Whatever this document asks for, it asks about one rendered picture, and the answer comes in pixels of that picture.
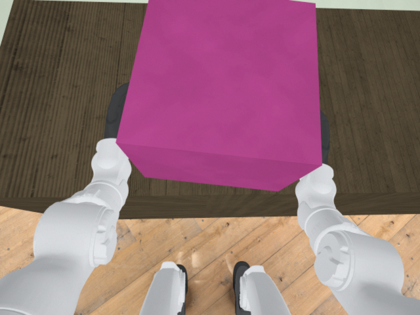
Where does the left robot hand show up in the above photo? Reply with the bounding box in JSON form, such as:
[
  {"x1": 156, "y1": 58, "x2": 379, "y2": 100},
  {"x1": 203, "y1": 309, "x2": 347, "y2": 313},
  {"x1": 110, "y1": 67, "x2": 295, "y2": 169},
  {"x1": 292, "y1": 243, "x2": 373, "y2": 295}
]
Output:
[{"x1": 104, "y1": 82, "x2": 129, "y2": 139}]

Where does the pedestal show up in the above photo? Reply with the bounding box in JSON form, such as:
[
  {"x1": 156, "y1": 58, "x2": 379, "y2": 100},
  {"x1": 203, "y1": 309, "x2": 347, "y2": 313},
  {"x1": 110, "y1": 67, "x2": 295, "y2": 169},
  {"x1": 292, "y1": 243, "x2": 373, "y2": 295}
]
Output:
[{"x1": 0, "y1": 0, "x2": 420, "y2": 219}]

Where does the right robot hand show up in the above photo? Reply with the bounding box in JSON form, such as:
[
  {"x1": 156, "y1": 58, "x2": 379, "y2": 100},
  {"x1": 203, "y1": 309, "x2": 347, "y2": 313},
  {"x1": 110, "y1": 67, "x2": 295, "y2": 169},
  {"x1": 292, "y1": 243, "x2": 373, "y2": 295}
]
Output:
[{"x1": 320, "y1": 110, "x2": 330, "y2": 165}]

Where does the carton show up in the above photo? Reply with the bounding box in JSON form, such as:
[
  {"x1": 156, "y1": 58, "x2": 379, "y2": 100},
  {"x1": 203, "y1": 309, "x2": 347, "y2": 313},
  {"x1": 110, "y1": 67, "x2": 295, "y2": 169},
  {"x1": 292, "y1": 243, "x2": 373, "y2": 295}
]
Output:
[{"x1": 115, "y1": 0, "x2": 322, "y2": 192}]

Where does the right robot shin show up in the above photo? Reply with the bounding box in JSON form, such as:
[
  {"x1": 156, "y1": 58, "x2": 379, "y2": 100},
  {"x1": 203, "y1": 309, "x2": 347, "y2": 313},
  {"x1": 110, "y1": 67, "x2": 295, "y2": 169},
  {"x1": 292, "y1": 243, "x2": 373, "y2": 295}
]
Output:
[{"x1": 240, "y1": 265, "x2": 266, "y2": 311}]

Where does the left robot upper arm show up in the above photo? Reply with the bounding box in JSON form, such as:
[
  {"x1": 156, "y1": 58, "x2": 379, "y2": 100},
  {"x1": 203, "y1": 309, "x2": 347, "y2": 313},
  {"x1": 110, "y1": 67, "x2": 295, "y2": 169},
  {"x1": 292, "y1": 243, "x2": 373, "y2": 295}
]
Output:
[{"x1": 0, "y1": 202, "x2": 117, "y2": 315}]

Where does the right robot upper arm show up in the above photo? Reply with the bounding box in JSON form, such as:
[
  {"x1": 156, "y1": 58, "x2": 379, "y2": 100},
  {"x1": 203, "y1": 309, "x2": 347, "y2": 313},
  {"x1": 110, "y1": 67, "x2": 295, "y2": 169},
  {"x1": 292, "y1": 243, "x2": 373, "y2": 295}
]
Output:
[{"x1": 314, "y1": 230, "x2": 420, "y2": 315}]

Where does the left robot thigh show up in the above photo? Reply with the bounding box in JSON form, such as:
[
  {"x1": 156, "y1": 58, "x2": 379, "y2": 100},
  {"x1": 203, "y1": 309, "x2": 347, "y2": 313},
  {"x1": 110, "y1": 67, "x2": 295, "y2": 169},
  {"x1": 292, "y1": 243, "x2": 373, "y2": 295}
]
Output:
[{"x1": 139, "y1": 268, "x2": 185, "y2": 315}]

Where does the robot left forearm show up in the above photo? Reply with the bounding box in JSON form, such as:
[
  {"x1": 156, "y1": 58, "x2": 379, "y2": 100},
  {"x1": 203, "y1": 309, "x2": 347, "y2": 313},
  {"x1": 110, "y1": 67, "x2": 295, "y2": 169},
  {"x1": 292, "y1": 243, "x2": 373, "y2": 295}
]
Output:
[{"x1": 33, "y1": 138, "x2": 131, "y2": 256}]

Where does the robot right forearm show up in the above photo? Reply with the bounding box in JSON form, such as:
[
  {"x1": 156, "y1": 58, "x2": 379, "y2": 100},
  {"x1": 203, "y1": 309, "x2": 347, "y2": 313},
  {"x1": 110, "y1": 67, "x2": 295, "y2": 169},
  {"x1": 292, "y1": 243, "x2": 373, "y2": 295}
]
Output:
[{"x1": 295, "y1": 163, "x2": 404, "y2": 285}]

